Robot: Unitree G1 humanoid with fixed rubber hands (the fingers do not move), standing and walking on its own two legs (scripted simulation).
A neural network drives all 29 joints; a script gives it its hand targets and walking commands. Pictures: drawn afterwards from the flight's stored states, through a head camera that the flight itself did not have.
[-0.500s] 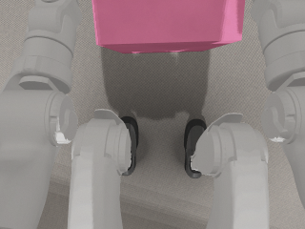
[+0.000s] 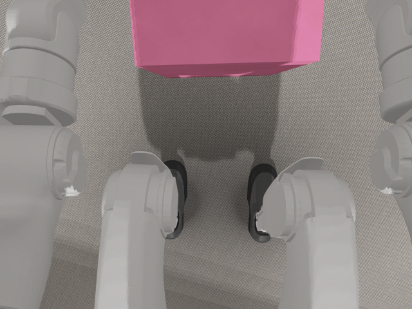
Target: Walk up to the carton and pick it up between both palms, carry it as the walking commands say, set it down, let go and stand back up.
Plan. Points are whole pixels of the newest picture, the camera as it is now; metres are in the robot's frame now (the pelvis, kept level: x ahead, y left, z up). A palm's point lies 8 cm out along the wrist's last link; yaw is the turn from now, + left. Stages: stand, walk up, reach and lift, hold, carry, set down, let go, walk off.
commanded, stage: set down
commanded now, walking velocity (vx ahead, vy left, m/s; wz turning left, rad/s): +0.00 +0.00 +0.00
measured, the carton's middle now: out of the picture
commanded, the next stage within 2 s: let go in 1.10 s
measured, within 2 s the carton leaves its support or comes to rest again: neither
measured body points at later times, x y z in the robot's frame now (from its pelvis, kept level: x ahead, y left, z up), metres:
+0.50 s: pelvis +0.01 +0.00 +0.11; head +0.35 +0.01 +0.40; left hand +0.58 +0.24 +0.02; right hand +0.61 -0.19 +0.02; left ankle +0.11 +0.12 -0.35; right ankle +0.11 -0.12 -0.35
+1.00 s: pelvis +0.03 +0.00 +0.25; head +0.35 +0.01 +0.57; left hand +0.58 +0.24 +0.16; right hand +0.60 -0.19 +0.16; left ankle +0.11 +0.12 -0.35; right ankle +0.11 -0.12 -0.35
